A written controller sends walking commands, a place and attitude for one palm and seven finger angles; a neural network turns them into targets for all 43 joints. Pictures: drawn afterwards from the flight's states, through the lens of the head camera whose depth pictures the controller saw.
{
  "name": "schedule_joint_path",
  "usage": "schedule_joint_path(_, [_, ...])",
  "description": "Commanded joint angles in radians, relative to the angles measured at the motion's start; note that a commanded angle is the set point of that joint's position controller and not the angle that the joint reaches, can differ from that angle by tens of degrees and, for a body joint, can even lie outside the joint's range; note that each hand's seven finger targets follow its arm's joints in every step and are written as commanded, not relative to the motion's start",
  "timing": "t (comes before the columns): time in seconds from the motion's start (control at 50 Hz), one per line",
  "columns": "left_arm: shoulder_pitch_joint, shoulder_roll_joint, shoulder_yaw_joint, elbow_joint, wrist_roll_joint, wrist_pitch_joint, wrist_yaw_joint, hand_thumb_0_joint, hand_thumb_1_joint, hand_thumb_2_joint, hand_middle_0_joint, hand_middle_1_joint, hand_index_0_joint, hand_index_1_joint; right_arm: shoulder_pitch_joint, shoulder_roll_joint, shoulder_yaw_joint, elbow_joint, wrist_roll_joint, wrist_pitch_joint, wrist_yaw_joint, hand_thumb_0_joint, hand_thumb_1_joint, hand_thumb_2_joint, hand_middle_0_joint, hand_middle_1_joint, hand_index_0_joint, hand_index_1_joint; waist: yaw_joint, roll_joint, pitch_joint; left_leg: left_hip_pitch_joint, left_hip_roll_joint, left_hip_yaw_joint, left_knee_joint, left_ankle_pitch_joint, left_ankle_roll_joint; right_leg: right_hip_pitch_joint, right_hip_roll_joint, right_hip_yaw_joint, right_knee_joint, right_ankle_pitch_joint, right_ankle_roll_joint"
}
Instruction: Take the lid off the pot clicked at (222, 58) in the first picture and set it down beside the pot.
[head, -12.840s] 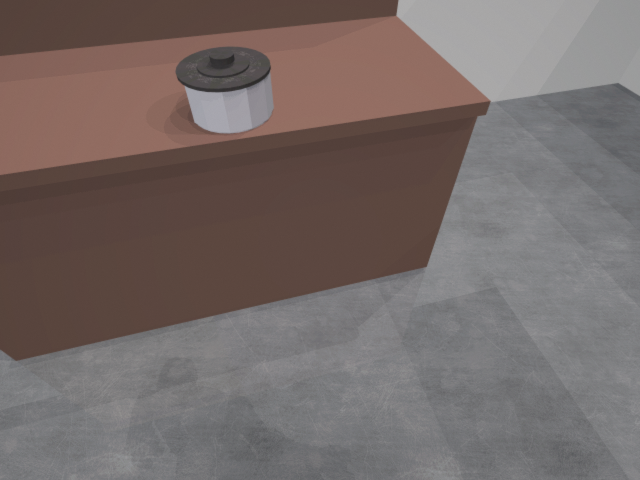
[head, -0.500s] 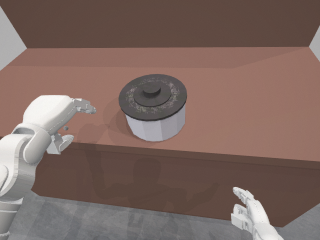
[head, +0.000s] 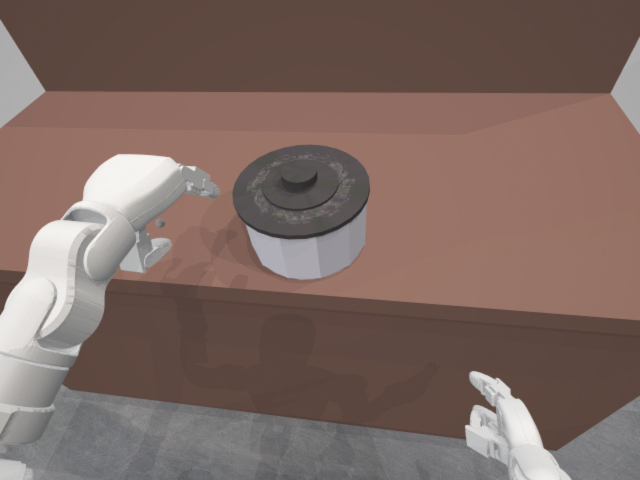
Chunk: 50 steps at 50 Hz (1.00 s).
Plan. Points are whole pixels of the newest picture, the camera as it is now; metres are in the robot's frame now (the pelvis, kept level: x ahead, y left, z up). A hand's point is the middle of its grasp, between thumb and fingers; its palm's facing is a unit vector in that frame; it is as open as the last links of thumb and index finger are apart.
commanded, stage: move the open hand above the knob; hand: left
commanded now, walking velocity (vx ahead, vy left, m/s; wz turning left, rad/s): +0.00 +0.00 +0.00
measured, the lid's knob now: (299, 174) +0.50 +0.10 +0.11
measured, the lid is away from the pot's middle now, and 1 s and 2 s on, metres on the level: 0.00 0.00 0.00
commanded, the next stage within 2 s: none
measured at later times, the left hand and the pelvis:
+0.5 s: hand (221, 193) +0.39 +0.17 +0.17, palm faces -0.14 -0.05 -0.99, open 9.9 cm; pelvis +0.02 -0.03 +0.00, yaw -1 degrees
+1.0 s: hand (251, 155) +0.44 +0.14 +0.19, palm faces -0.11 -0.05 -0.99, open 9.9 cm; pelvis +0.04 -0.02 +0.00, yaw -1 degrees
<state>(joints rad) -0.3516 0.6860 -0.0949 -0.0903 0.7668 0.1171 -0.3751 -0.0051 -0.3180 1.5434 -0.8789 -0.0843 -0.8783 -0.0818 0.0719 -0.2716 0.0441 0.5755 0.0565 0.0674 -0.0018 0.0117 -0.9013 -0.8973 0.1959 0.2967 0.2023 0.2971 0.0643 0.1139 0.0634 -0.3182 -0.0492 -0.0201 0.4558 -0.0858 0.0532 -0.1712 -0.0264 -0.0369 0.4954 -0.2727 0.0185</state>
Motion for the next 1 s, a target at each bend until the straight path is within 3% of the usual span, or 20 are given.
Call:
schedule_joint_path(0.0, [-0.377, 0.230, 0.206, -0.071, 0.015, 0.032, 0.048, 0.000, -0.323, 1.545, -0.861, -0.081, -0.861, -0.081, -0.149, -0.100, -0.045, -0.153, 0.001, -0.038, 0.002, 0.000, -0.900, -0.900, 0.200, 0.300, 0.200, 0.300, -0.004, -0.027, -0.314, 0.255, 0.033, -0.063, -0.082, -0.114, -0.017, -0.092, 0.049, -0.020, -0.097, -0.002, -0.051])
schedule_joint_path(0.08, [-0.295, 0.064, 0.066, -0.090, -0.003, 0.051, 0.014, 0.000, -0.323, 1.545, -0.861, -0.081, -0.861, -0.081, -0.170, -0.096, -0.046, -0.187, 0.015, -0.020, 0.029, 0.000, -0.900, -0.900, 0.200, 0.300, 0.200, 0.300, -0.016, -0.080, -0.283, 0.243, 0.027, -0.030, -0.068, -0.093, -0.013, -0.110, 0.044, -0.024, -0.101, 0.025, -0.045])
schedule_joint_path(0.18, [-0.518, 0.251, 0.179, -0.116, 0.039, 0.052, 0.034, 0.000, -0.323, 1.545, -0.861, -0.081, -0.861, -0.081, -0.171, -0.106, -0.040, -0.172, 0.010, -0.016, 0.010, 0.000, -0.900, -0.900, 0.200, 0.300, 0.200, 0.300, -0.023, -0.073, -0.308, 0.242, 0.021, -0.028, -0.064, -0.109, -0.007, -0.091, 0.046, -0.012, -0.096, -0.004, -0.045])
schedule_joint_path(0.24, [-0.588, 0.342, 0.260, -0.058, 0.046, 0.050, 0.053, 0.000, -0.323, 1.545, -0.861, -0.081, -0.861, -0.081, -0.145, -0.113, -0.042, -0.154, 0.004, -0.019, 0.000, 0.000, -0.900, -0.900, 0.200, 0.300, 0.200, 0.300, -0.021, -0.016, -0.336, 0.251, 0.018, -0.034, -0.044, -0.081, -0.002, -0.079, 0.047, -0.003, -0.087, 0.019, -0.054])
schedule_joint_path(0.28, [-0.591, 0.238, 0.169, 0.005, 0.048, 0.062, 0.042, 0.000, -0.323, 1.545, -0.861, -0.081, -0.861, -0.081, -0.149, -0.094, -0.038, -0.151, 0.008, -0.018, 0.003, 0.000, -0.900, -0.900, 0.200, 0.300, 0.200, 0.300, -0.018, -0.046, -0.348, 0.250, 0.013, -0.021, -0.044, -0.044, -0.004, -0.069, 0.040, -0.007, -0.083, 0.057, -0.049])
schedule_joint_path(0.34, [-0.446, 0.102, 0.093, 0.036, 0.006, 0.073, 0.017, 0.000, -0.323, 1.545, -0.861, -0.081, -0.861, -0.081, -0.139, -0.100, -0.051, -0.170, 0.017, -0.012, 0.024, 0.000, -0.900, -0.900, 0.200, 0.300, 0.200, 0.300, -0.031, -0.061, -0.351, 0.256, 0.008, -0.009, -0.015, -0.006, 0.001, -0.073, 0.038, -0.008, -0.076, 0.124, -0.049])
schedule_joint_path(0.36, [-0.402, 0.059, 0.049, 0.048, 0.010, 0.080, 0.000, 0.000, -0.323, 1.545, -0.861, -0.081, -0.861, -0.081, -0.143, -0.093, -0.046, -0.171, 0.015, -0.004, 0.030, 0.000, -0.900, -0.900, 0.200, 0.300, 0.200, 0.300, -0.024, -0.106, -0.359, 0.248, 0.002, 0.003, -0.016, 0.014, 0.001, -0.057, 0.038, -0.010, -0.077, 0.154, -0.043])
schedule_joint_path(0.38, [-0.406, 0.053, 0.034, 0.032, 0.010, 0.088, -0.008, 0.000, -0.323, 1.545, -0.861, -0.081, -0.861, -0.081, -0.156, -0.099, -0.047, -0.181, 0.020, 0.001, 0.033, 0.000, -0.900, -0.900, 0.200, 0.300, 0.200, 0.300, -0.028, -0.108, -0.330, 0.239, 0.002, 0.012, -0.013, 0.007, 0.002, -0.072, 0.032, -0.006, -0.082, 0.160, -0.040])
schedule_joint_path(0.42, [-0.475, 0.082, 0.034, 0.043, 0.024, 0.096, -0.015, 0.000, -0.323, 1.545, -0.861, -0.081, -0.861, -0.081, -0.161, -0.109, -0.044, -0.178, 0.022, 0.013, 0.028, 0.000, -0.900, -0.900, 0.200, 0.300, 0.200, 0.300, -0.042, -0.139, -0.291, 0.217, -0.002, 0.019, -0.014, -0.026, 0.006, -0.093, 0.032, -0.003, -0.092, 0.140, -0.033])
schedule_joint_path(0.44, [-0.524, 0.139, 0.083, 0.019, 0.020, 0.092, -0.007, 0.000, -0.323, 1.545, -0.861, -0.081, -0.861, -0.081, -0.148, -0.117, -0.051, -0.173, 0.024, 0.014, 0.026, 0.000, -0.900, -0.900, 0.200, 0.300, 0.200, 0.300, -0.054, -0.152, -0.298, 0.224, 0.001, 0.013, -0.001, -0.025, 0.010, -0.083, 0.034, 0.002, -0.088, 0.153, -0.035])
schedule_joint_path(0.46, [-0.585, 0.190, 0.108, 0.006, 0.040, 0.090, -0.010, 0.000, -0.323, 1.545, -0.861, -0.081, -0.861, -0.081, -0.153, -0.114, -0.045, -0.173, 0.018, 0.015, 0.020, 0.000, -0.900, -0.900, 0.200, 0.300, 0.200, 0.300, -0.041, -0.148, -0.326, 0.225, -0.006, 0.013, -0.008, -0.011, 0.013, -0.058, 0.035, 0.004, -0.086, 0.168, -0.033])
schedule_joint_path(0.48, [-0.635, 0.267, 0.162, -0.002, 0.050, 0.088, -0.006, 0.000, -0.323, 1.545, -0.861, -0.081, -0.861, -0.081, -0.162, -0.115, -0.045, -0.173, 0.018, 0.011, 0.012, 0.000, -0.900, -0.900, 0.200, 0.300, 0.200, 0.300, -0.033, -0.128, -0.343, 0.230, -0.008, 0.012, -0.004, -0.004, 0.014, -0.043, 0.028, 0.017, -0.082, 0.179, -0.033])
schedule_joint_path(0.54, [-0.724, 0.317, 0.206, -0.009, 0.045, 0.084, 0.004, 0.000, -0.323, 1.545, -0.861, -0.081, -0.861, -0.081, -0.142, -0.116, -0.047, -0.157, 0.012, 0.003, 0.006, 0.000, -0.900, -0.900, 0.200, 0.300, 0.200, 0.300, -0.036, -0.050, -0.408, 0.270, -0.010, -0.001, 0.016, 0.077, 0.017, -0.007, 0.029, 0.018, -0.056, 0.276, -0.041])
schedule_joint_path(0.56, [-0.714, 0.251, 0.152, 0.030, 0.052, 0.094, -0.003, 0.000, -0.323, 1.545, -0.861, -0.081, -0.861, -0.081, -0.147, -0.098, -0.042, -0.156, 0.011, 0.001, 0.008, 0.000, -0.900, -0.900, 0.200, 0.300, 0.200, 0.300, -0.031, -0.054, -0.418, 0.274, -0.015, 0.003, 0.017, 0.112, 0.017, 0.000, 0.031, 0.017, -0.047, 0.313, -0.040])
schedule_joint_path(0.64, [-0.483, 0.119, 0.100, 0.153, 0.007, 0.115, -0.028, 0.000, -0.323, 1.545, -0.861, -0.081, -0.861, -0.081, -0.121, -0.110, -0.056, -0.166, 0.021, 0.006, 0.030, 0.000, -0.900, -0.900, 0.200, 0.300, 0.200, 0.300, -0.036, -0.117, -0.362, 0.242, -0.012, 0.017, 0.034, 0.134, 0.016, -0.023, 0.027, 0.009, -0.049, 0.370, -0.038])
schedule_joint_path(0.68, [-0.478, 0.075, 0.044, 0.143, 0.018, 0.122, -0.047, 0.000, -0.323, 1.545, -0.861, -0.081, -0.861, -0.081, -0.137, -0.111, -0.050, -0.174, 0.028, 0.020, 0.040, 0.000, -0.900, -0.900, 0.200, 0.300, 0.200, 0.300, -0.038, -0.167, -0.323, 0.212, -0.011, 0.032, 0.027, 0.105, 0.012, -0.039, 0.025, 0.005, -0.056, 0.365, -0.029])
schedule_joint_path(0.76, [-0.650, 0.127, 0.049, 0.014, 0.039, 0.126, -0.051, 0.000, -0.323, 1.545, -0.861, -0.081, -0.861, -0.081, -0.158, -0.112, -0.052, -0.185, 0.026, 0.033, 0.036, 0.000, -0.900, -0.900, 0.200, 0.300, 0.200, 0.300, -0.056, -0.153, -0.382, 0.252, -0.018, 0.028, 0.039, 0.123, 0.024, -0.024, 0.027, 0.013, -0.047, 0.395, -0.028])
schedule_joint_path(0.84, [-0.819, 0.249, 0.146, -0.048, 0.051, 0.113, -0.018, 0.000, -0.323, 1.545, -0.861, -0.081, -0.861, -0.081, -0.132, -0.118, -0.060, -0.161, 0.016, 0.017, 0.024, 0.000, -0.900, -0.900, 0.200, 0.300, 0.200, 0.300, -0.055, -0.024, -0.469, 0.334, -0.012, -0.006, 0.050, 0.192, 0.026, -0.022, 0.036, 0.011, -0.029, 0.387, -0.045])
schedule_joint_path(0.92, [-0.727, 0.077, 0.029, 0.183, 0.062, 0.150, -0.001, 0.000, -0.323, 1.545, -0.861, -0.081, -0.861, -0.081, -0.115, -0.095, -0.049, -0.131, 0.025, 0.025, 0.040, 0.000, -0.900, -0.900, 0.200, 0.300, 0.200, 0.300, -0.049, -0.077, -0.384, 0.276, 0.000, -0.003, 0.023, 0.163, 0.005, -0.085, 0.044, -0.016, -0.024, 0.306, -0.047])
schedule_joint_path(0.98, [-0.657, -0.043, -0.053, 0.138, 0.048, 0.158, -0.009, 0.000, -0.323, 1.545, -0.861, -0.081, -0.861, -0.081, -0.136, -0.095, -0.057, -0.155, 0.030, 0.033, 0.065, 0.000, -0.900, -0.900, 0.200, 0.300, 0.200, 0.300, -0.048, -0.119, -0.409, 0.283, 0.004, 0.006, 0.030, 0.171, 0.005, -0.086, 0.040, -0.021, -0.024, 0.309, -0.048])
